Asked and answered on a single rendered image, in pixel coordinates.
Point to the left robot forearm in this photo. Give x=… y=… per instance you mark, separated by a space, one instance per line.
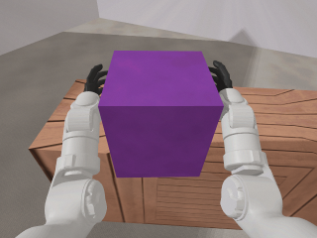
x=79 y=152

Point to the pedestal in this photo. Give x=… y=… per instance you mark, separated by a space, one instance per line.
x=287 y=126

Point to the carton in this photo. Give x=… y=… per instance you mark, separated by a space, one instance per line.
x=159 y=111

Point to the right robot forearm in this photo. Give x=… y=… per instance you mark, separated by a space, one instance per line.
x=243 y=151

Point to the left robot upper arm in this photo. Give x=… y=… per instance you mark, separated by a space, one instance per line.
x=72 y=209

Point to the left robot hand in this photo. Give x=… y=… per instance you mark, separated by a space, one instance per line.
x=92 y=83

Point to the right robot upper arm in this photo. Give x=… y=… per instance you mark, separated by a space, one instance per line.
x=255 y=204

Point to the right robot hand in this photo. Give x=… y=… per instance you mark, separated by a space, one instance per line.
x=223 y=77

